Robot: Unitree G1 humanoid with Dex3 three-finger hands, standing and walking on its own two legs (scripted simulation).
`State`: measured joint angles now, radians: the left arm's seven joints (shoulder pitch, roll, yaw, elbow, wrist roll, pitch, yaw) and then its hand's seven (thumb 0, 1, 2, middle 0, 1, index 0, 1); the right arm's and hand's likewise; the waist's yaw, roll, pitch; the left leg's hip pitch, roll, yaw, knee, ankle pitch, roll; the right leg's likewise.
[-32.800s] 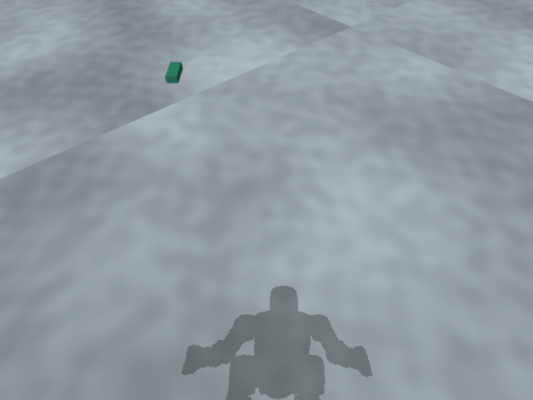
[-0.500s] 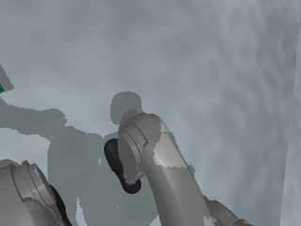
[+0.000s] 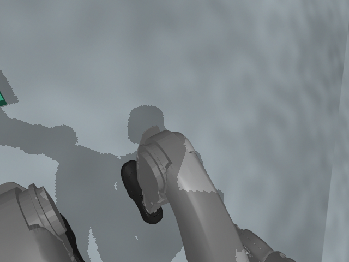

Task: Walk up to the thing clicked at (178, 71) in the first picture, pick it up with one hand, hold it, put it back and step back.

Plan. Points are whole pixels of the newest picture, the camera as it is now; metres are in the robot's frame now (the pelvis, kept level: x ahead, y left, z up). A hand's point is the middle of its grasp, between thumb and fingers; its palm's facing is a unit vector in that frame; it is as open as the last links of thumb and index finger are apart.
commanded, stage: open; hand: left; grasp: from above
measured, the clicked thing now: out of the picture +0.48 +0.28 -0.29
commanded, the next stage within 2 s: withdraw in 0.20 s
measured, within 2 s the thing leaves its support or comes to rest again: rests again in 0.48 s
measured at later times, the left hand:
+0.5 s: hand out of the picture +0.49 +0.29 -0.25, palm faces -0.40 -0.14 -0.91, open 14.0 cm
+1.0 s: hand out of the picture +0.47 +0.29 -0.08, palm faces -0.46 -0.11 -0.88, open 13.9 cm
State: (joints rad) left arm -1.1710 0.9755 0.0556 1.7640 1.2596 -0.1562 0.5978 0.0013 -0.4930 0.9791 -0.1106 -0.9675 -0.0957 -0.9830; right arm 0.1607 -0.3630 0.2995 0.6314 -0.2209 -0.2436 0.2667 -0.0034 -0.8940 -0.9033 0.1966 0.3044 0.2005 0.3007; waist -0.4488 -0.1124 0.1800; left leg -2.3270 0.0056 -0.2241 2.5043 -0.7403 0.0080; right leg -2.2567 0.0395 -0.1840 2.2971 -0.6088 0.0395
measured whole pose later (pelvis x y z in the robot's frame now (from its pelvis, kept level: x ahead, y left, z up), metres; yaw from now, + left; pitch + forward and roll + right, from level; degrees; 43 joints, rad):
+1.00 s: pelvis -0.01 -0.01 +0.05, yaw +8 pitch +35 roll -7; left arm -1.14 0.65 -0.09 1.47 1.14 -0.04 0.24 0.00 -0.50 1.02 -0.09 -1.04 -0.08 -1.04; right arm 0.15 -0.32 0.10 0.65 -0.10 -0.04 0.17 0.00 -0.91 -0.91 0.20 0.30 0.20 0.30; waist -0.29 0.03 -0.08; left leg -2.22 -0.01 -0.10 2.29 -0.68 0.00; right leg -2.19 0.00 -0.08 2.19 -0.61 0.01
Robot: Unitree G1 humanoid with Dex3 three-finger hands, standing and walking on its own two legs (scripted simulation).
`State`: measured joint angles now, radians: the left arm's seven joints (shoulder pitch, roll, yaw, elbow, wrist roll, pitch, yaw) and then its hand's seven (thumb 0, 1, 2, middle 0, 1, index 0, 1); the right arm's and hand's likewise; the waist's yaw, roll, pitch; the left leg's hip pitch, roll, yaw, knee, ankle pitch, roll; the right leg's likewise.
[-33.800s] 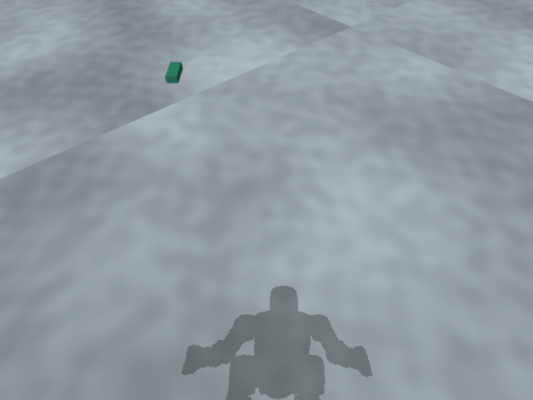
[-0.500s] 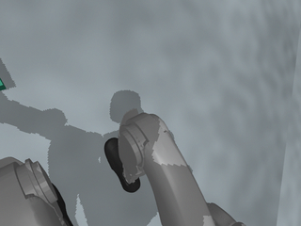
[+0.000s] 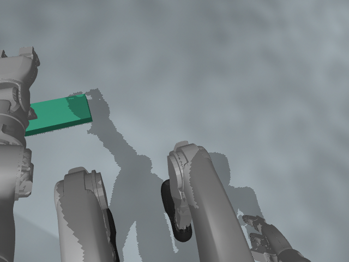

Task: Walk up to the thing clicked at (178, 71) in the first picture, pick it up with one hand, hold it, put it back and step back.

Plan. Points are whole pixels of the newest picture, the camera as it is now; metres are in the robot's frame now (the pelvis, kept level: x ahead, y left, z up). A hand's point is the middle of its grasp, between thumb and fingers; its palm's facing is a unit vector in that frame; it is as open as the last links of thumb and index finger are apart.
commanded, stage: withdraw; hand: left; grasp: from above
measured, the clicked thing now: (55, 114) +0.53 +0.22 -0.34
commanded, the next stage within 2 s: home in 0.18 s
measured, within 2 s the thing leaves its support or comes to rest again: neither
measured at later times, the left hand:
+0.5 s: hand (23, 95) +0.52 +0.25 -0.17, palm faces -0.33 -0.10 -0.94, open 13.0 cm
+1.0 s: hand out of the picture +0.34 +0.23 +0.05, palm faces -0.18 -0.76 -0.62, open 7.5 cm
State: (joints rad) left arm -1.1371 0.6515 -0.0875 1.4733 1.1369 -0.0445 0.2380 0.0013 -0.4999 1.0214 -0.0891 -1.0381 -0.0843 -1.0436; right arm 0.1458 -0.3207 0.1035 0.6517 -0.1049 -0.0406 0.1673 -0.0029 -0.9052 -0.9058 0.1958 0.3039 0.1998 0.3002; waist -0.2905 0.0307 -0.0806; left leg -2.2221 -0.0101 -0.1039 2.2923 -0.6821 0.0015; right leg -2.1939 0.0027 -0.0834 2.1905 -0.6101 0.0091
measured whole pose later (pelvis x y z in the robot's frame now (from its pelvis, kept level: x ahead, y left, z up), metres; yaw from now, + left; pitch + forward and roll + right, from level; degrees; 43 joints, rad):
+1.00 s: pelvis +0.02 +0.00 +0.16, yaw +4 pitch +31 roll -4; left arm -0.28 0.35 -0.03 0.54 0.38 0.16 0.12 0.01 0.85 0.90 -0.21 -0.32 -0.21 -0.32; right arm 0.09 -0.28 -0.02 0.60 0.02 -0.02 0.00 0.00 -0.91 -0.90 0.20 0.30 0.20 0.30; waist -0.07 0.04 -0.22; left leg -1.68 -0.01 -0.07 1.79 -0.64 0.00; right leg -1.66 -0.01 -0.05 1.72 -0.60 0.01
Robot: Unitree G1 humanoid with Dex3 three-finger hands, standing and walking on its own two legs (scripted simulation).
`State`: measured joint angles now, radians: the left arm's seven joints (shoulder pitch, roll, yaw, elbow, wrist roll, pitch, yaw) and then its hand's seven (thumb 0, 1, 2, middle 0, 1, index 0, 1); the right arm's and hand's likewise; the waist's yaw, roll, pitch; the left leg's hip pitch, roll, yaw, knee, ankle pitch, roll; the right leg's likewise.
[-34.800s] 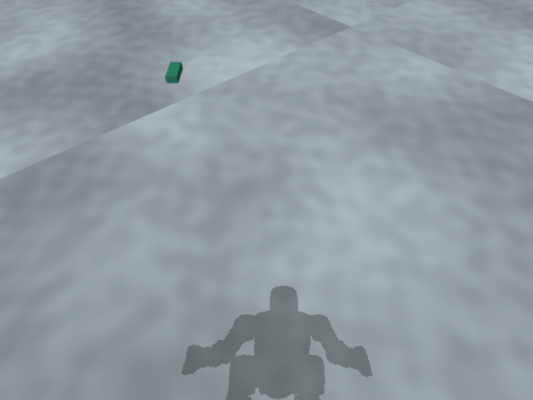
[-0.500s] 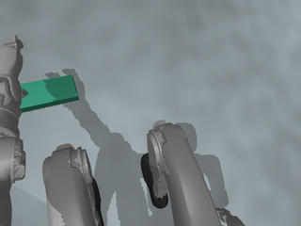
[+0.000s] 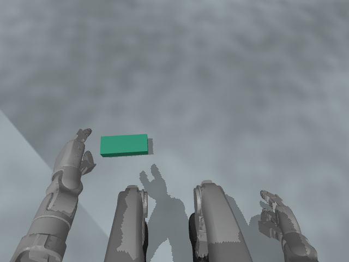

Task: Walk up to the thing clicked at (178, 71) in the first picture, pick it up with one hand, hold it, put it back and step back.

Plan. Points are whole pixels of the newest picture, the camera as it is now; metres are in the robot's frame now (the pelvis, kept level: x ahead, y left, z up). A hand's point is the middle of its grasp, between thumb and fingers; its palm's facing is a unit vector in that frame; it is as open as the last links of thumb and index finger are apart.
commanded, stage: home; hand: left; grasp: from above
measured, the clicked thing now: (124, 145) +0.53 +0.18 -0.50
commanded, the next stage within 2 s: none
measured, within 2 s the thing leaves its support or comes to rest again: neither
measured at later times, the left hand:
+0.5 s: hand (60, 185) +0.26 +0.18 +0.09, palm faces +0.09 -0.97 -0.23, open 7.4 cm
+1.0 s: hand (34, 205) +0.23 +0.19 +0.14, palm faces +0.10 -0.97 -0.20, open 7.4 cm
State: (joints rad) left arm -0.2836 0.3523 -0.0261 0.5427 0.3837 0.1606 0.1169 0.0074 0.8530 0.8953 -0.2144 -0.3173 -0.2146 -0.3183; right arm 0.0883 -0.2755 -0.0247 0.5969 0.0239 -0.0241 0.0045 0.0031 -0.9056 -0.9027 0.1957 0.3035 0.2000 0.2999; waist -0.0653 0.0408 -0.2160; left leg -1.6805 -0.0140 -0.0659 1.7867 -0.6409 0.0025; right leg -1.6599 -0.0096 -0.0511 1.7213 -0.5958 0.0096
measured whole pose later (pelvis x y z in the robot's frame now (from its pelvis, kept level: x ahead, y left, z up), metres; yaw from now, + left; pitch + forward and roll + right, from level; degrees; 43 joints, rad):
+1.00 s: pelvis +0.08 +0.00 +0.19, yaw +3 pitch +10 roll -3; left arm 0.50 0.23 0.02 -0.11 -0.06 0.44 0.02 0.01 0.91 0.90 -0.20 -0.30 -0.20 -0.30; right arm 0.27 -0.22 0.04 0.52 0.01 -0.23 -0.17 0.01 -0.90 -0.90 0.20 0.30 0.20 0.30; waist -0.03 0.04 -0.17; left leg -0.66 0.00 -0.07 0.99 -0.50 0.00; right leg -0.64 0.00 -0.05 0.92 -0.46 0.01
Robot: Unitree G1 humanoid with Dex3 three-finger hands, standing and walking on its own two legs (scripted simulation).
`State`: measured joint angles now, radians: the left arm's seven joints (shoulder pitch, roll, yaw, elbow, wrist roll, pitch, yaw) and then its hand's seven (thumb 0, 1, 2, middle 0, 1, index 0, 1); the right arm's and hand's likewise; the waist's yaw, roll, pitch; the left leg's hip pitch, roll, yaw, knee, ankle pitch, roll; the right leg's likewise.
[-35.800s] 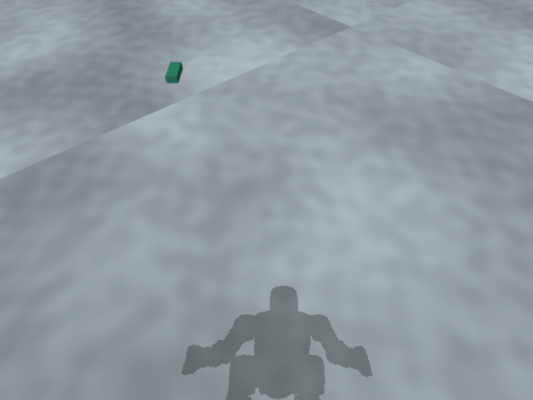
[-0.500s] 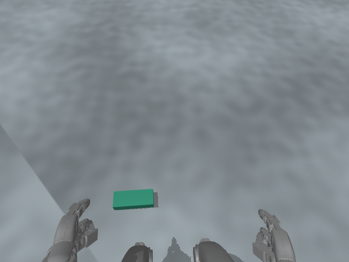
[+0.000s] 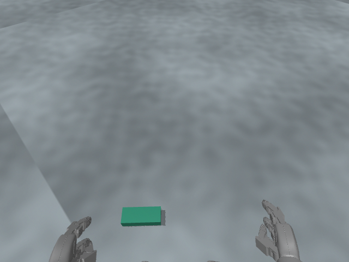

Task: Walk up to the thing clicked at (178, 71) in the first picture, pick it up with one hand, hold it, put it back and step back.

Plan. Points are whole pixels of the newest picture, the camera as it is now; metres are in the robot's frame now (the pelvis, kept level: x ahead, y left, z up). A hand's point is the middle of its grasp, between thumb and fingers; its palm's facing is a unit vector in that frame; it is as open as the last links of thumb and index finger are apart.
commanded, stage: home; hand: left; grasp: from above
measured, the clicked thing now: (141, 216) +0.46 +0.16 -0.69
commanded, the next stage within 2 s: stand in 1.68 s
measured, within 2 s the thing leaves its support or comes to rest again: neither
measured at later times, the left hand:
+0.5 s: hand (97, 254) +0.16 +0.17 -0.05, palm faces +0.04 -0.98 -0.21, open 7.4 cm
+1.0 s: hand (97, 253) +0.16 +0.17 -0.05, palm faces +0.04 -0.98 -0.21, open 7.4 cm
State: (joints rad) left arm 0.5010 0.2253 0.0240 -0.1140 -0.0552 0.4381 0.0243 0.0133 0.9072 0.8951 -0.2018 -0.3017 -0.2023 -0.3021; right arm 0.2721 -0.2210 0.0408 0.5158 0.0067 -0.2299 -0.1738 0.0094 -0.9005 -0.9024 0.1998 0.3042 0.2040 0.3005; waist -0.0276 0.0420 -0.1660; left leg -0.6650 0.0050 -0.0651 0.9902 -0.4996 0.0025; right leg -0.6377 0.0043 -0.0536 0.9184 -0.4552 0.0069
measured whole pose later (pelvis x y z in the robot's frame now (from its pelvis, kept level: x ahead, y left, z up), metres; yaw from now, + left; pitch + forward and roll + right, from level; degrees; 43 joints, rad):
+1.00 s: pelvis +0.00 -0.01 +0.00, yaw +0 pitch +10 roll -2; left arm 0.50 0.23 0.02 -0.13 -0.06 0.44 0.02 0.01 0.91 0.90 -0.20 -0.30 -0.20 -0.30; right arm 0.29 -0.23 0.03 0.54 0.01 -0.24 -0.18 0.01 -0.90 -0.90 0.20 0.30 0.20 0.30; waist -0.03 0.05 -0.17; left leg -0.67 0.01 -0.06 1.00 -0.51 -0.01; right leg -0.65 0.01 -0.05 0.94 -0.47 0.00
